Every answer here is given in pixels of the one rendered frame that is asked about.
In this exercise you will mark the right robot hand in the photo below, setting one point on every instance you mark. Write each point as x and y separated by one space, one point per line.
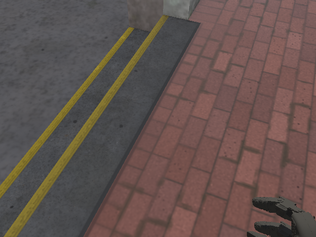
303 224

